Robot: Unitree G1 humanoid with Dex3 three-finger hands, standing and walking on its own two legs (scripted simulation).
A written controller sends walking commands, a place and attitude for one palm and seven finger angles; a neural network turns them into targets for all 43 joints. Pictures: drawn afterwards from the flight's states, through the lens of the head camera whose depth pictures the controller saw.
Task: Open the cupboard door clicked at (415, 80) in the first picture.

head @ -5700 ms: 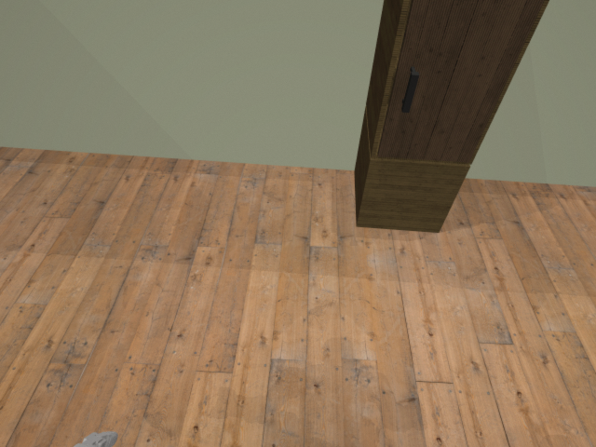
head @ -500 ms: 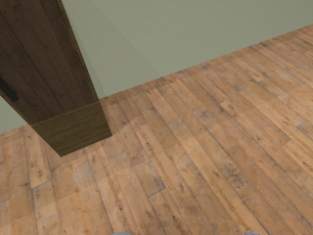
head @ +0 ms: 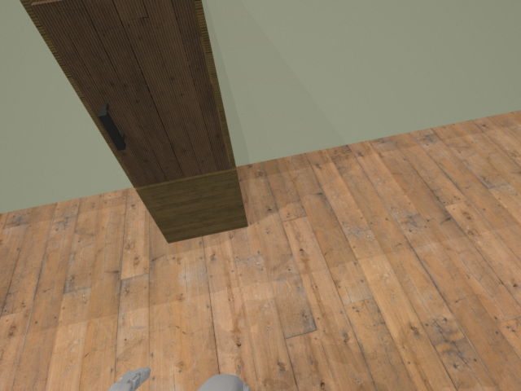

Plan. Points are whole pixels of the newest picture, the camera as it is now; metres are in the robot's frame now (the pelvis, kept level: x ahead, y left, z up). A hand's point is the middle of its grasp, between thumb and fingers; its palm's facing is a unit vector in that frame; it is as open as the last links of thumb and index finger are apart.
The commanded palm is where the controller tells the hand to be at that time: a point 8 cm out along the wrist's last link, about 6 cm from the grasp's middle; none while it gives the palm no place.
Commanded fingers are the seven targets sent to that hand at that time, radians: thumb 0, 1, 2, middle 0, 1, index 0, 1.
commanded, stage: turn to face it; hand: left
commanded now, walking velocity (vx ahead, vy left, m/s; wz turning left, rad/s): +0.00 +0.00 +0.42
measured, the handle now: (113, 126) +0.77 +0.46 -0.06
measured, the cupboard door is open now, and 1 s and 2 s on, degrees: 0 0 0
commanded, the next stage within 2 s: take the last steps up to it in 0.34 s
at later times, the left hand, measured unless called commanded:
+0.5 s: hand out of the picture -0.04 +0.26 -0.17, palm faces +0.25 -0.94 -0.24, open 7.4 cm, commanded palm none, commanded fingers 0.00 0.90 0.90 -0.20 -0.30 -0.20 -0.30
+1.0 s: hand out of the picture -0.05 +0.18 -0.15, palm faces +0.34 -0.92 -0.20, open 7.3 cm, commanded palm none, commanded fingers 0.00 0.90 0.90 -0.20 -0.30 -0.20 -0.30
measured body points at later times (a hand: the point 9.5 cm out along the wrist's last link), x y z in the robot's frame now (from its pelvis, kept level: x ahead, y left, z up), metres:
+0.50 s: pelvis -0.02 +0.05 +0.01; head +0.00 +0.07 +0.46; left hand -0.05 +0.31 -0.15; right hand +0.13 -0.17 -0.12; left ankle -0.03 +0.14 -0.73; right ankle -0.01 -0.11 -0.66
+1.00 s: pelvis +0.05 +0.04 +0.02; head +0.05 +0.02 +0.46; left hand -0.07 +0.23 -0.13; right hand +0.11 -0.19 -0.15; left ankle +0.07 +0.21 -0.66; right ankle +0.02 -0.08 -0.73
